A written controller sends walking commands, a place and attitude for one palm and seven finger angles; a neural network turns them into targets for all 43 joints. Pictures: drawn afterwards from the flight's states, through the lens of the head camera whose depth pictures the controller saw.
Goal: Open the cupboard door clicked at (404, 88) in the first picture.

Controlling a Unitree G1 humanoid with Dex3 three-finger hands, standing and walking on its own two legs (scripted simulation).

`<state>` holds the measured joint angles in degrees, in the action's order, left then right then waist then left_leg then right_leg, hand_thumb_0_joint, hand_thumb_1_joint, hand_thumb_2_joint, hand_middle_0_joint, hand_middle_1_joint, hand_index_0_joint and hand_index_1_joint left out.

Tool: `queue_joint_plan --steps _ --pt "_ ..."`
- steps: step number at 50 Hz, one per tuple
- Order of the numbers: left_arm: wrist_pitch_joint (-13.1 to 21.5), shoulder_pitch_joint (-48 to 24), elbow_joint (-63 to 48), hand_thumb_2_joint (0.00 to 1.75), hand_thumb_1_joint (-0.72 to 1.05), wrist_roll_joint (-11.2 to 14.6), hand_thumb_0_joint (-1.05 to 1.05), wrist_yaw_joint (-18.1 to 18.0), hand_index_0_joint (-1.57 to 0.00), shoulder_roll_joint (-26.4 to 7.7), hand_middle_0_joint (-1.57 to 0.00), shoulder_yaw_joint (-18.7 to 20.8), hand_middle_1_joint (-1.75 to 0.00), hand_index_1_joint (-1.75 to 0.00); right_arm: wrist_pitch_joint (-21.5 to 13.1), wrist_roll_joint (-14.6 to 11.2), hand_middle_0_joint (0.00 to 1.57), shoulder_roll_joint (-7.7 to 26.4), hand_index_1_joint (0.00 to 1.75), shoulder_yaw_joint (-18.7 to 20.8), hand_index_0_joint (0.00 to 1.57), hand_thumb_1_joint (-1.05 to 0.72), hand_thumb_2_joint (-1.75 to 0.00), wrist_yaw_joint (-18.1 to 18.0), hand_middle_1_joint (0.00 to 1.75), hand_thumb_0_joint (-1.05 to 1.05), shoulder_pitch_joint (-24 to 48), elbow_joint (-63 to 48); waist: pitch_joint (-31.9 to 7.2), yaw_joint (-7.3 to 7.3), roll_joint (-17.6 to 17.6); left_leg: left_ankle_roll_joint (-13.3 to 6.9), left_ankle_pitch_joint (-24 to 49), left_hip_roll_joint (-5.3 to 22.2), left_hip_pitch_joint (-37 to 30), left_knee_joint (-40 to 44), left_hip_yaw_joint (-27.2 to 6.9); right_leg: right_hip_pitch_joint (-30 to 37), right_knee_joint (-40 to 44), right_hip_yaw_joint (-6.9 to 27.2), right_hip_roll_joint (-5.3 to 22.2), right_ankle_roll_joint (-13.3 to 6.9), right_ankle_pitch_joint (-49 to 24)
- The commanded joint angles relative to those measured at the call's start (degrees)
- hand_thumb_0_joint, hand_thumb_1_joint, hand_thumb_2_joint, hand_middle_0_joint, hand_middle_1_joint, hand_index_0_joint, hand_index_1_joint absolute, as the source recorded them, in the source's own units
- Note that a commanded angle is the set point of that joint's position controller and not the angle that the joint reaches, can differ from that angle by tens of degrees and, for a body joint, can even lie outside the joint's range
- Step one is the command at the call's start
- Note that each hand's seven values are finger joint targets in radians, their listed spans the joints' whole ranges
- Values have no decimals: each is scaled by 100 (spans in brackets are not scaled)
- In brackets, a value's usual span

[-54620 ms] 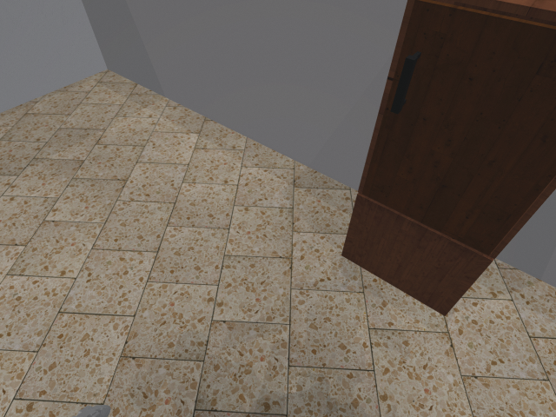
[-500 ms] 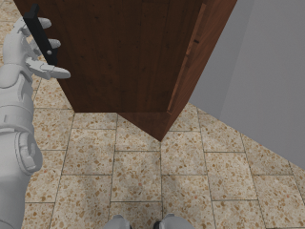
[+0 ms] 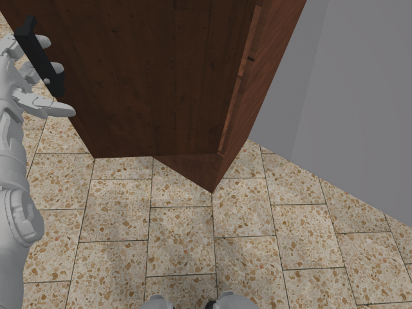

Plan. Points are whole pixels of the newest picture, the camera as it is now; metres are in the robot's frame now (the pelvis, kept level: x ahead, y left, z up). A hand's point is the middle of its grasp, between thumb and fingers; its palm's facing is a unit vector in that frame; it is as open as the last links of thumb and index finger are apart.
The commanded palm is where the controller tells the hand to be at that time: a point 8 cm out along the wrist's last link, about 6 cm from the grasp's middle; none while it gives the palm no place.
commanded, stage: close the thumb around the handle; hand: left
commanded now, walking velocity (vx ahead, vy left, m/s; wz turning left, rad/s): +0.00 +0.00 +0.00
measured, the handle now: (45, 58) +0.56 +0.26 +0.12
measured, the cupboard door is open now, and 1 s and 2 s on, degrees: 37 37 52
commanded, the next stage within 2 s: pull the door open along its arc in 0.76 s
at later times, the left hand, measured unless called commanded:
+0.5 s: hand (48, 79) +0.52 +0.25 +0.11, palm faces +0.03 -1.00 +0.01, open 8.7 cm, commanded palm +0.49 +0.29 +0.11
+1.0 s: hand (57, 79) +0.52 +0.23 +0.11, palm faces +0.05 -1.00 +0.00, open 5.4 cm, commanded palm +0.48 +0.27 +0.11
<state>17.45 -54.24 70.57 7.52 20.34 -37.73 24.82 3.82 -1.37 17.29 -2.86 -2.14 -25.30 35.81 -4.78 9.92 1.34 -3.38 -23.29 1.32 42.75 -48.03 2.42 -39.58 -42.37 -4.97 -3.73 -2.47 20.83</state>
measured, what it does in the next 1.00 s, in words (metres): stands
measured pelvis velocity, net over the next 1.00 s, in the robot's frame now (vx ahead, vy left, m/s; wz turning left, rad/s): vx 0.00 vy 0.02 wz -0.01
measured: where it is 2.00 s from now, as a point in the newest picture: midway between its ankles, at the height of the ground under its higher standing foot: outside the picture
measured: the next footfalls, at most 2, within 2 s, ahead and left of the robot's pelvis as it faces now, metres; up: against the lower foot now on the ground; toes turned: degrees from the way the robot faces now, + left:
none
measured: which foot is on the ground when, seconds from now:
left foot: down 0.00-1.00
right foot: down 0.00-1.00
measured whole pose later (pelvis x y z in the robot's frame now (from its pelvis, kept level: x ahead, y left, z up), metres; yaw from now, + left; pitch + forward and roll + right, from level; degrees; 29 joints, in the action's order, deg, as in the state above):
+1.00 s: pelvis +0.00 +0.02 +0.00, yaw -1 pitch +18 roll -4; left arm 17.8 -55.6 70.5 5.7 15.5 -34.8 23.9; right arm 3.6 -0.4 16.5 -2.9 -1.1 -25.9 35.7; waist -5.2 10.8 2.0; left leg -4.5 -24.1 0.9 44.4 -49.8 3.1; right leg -41.2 -43.8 -4.2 -3.2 -1.3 21.2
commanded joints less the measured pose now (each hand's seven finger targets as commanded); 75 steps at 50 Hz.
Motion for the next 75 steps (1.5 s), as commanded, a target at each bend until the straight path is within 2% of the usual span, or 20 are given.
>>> queue_joint_plan --steps 1,3,8,11,15,18,20,28,30,33,35,43,44,50,59,64,66,68,73,75 --pt "379 -2610 -1261 30 -50 117 0 2 -30 -1523 -30 87 -120 -120 -44 -9 20 1023 30 396 20 -90 -90 -65 30 0 -915 -214 -2418 71 772 55 2614 19 -2011 308 -570 701 323 455 22 164 -2209" --pt "345 -2614 -1222 30 -50 110 0 -20 -30 -1423 -30 16 -120 -120 -49 -6 20 1022 30 397 20 -90 -90 -59 30 0 -896 -222 -2360 99 717 61 2549 30 -2041 323 -589 612 339 429 17 169 -2091" --pt "398 -2679 -1182 42 -22 61 0 -67 -32 -1596 -32 134 -123 -123 -55 6 20 1041 30 390 20 -90 -90 -68 30 0 -880 -208 -2444 55 824 106 2639 44 -2143 281 -650 500 289 400 14 139 -1991" --pt "404 -2820 -1141 49 -5 70 0 -86 -33 -1338 -33 -52 -125 -125 -63 20 20 1024 30 383 20 -90 -90 -63 30 0 -876 -189 -2417 153 877 125 2801 68 -2291 252 -693 294 269 372 2 152 -1985" --pt "420 -2696 -1212 59 17 89 0 -90 -35 -1346 -35 42 -127 -127 -60 41 20 1027 30 400 20 -90 -90 -38 30 0 -927 -183 -2657 44 998 204 3341 122 -2609 198 -786 181 198 315 -21 131 -2042" --pt "337 -2707 -1038 66 34 63 0 -106 -36 -1305 -36 3 -129 -129 -48 49 20 1046 30 397 20 -90 -90 -31 30 0 -971 -171 -2468 93 732 197 3104 123 -2394 237 -810 177 211 283 -27 137 -1912" --pt "375 -2855 -1160 71 45 27 0 -156 -37 -1352 -37 11 -130 -130 -43 60 20 1036 30 387 20 -90 -90 -33 30 0 -963 -170 -2529 74 1003 236 3281 138 -2538 228 -848 61 173 280 -23 124 -1884" --pt "423 -2921 -1238 90 90 -30 0 -246 -40 -1177 -40 -66 -135 -135 -32 90 20 1024 30 424 20 -90 -90 8 30 0 -1049 -135 -2527 108 939 314 3397 192 -2662 225 -938 -99 165 219 -51 128 -1726" --pt "446 -2861 -1326 90 90 -21 0 -284 -40 -1435 -40 148 -135 -135 -19 92 20 1055 30 430 20 -90 -90 5 30 0 -1080 -155 -2713 40 944 343 3610 210 -2763 219 -968 -36 141 220 -52 122 -1779" --pt "436 -2914 -1336 90 90 -17 0 -318 -40 -1053 -40 -75 -135 -135 -31 106 20 1001 30 448 20 -90 -90 31 30 0 -1075 -127 -2614 98 1019 375 3553 237 -2893 229 -1008 -223 177 188 -61 130 -1633" --pt "426 -2762 -1275 90 90 -18 0 -406 -40 -1437 -40 266 -135 -135 -17 112 20 1035 30 434 20 -90 -90 28 30 0 -1096 -156 -2687 -5 880 334 3590 198 -2700 227 -930 20 148 215 -62 121 -1782" --pt "453 -2628 -1203 90 90 -134 0 -449 -40 -1641 -40 302 -135 -135 -20 80 20 1044 30 400 20 -90 -90 15 30 0 -995 -284 -2444 -30 799 241 2789 127 -2211 307 -784 261 178 280 -35 118 -1685" --pt "468 -3030 -1289 90 90 -78 0 -447 -40 -1151 -40 -80 -135 -135 -41 90 20 998 30 384 20 -90 -90 20 30 0 -994 -262 -2386 179 920 223 2815 131 -2344 292 -797 92 196 273 -39 127 -1681" --pt "544 -2327 -1596 90 90 -2 0 -416 -40 -1152 -40 104 -135 -135 -92 95 20 999 30 448 20 -90 -90 71 30 0 -997 -275 -2962 -119 968 277 3392 151 -2693 224 -803 311 130 270 -55 108 -1947" --pt "247 -104 -3046 90 90 503 0 -247 -40 -601 -40 40 -135 -135 -53 -86 20 859 30 513 20 -90 -90 125 30 0 -463 -780 -2826 -602 538 136 3730 79 -2461 456 -487 1401 252 312 -28 103 -2722" --pt "-4 1361 -4303 90 90 736 0 -337 -40 -50 -40 -149 -135 -135 -214 -160 20 737 30 531 20 -90 -90 177 30 0 -80 -1021 -2394 -773 399 115 4079 79 -2560 608 -411 1670 349 306 11 120 -3045" --pt "-141 1368 -4628 90 90 869 0 -663 -40 121 -40 24 -135 -135 -295 -172 20 656 30 519 20 -90 -90 165 30 0 131 -1025 -2114 -858 260 149 3836 62 -2433 710 -393 1630 414 269 19 147 -2928" --pt "-311 975 -4726 90 90 789 0 -1309 -40 489 -40 -76 -135 -135 -391 -138 20 605 30 522 20 -90 -90 157 30 0 268 -902 -1802 -758 195 196 3329 30 -2290 782 -394 1484 459 234 25 158 -2608" --pt "-358 -259 -4298 90 90 21 0 -2533 -40 948 -40 -490 -135 -135 -495 27 20 531 30 495 20 -90 -90 120 30 0 275 -488 -1708 -490 182 254 2523 -23 -2288 721 -524 1054 409 266 121 149 -1950" --pt "-231 -532 -4233 90 90 -183 0 -2860 -40 1066 -40 -564 -135 -135 -532 83 20 484 30 491 20 -90 -90 117 30 0 322 -424 -1960 -531 296 247 2432 -63 -2363 679 -514 1123 389 323 151 122 -1945"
